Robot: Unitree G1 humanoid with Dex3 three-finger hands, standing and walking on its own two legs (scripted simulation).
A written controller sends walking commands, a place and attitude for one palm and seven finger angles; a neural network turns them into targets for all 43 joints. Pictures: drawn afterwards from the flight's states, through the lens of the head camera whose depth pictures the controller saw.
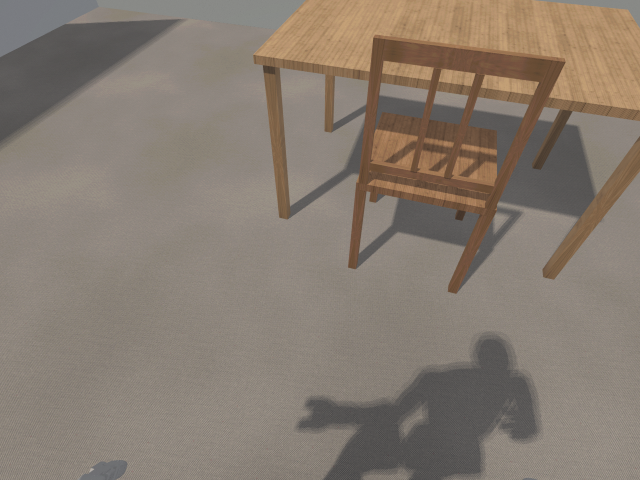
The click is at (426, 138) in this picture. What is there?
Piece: chair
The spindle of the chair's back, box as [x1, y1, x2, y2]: [410, 68, 441, 171]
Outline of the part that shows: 439,68 433,69 410,170 416,171 441,69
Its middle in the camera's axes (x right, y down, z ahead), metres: +0.27 -0.30 +1.02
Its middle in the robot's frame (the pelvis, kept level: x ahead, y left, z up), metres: +0.97 -0.22 -0.09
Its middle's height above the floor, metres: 0.68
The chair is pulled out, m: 0.00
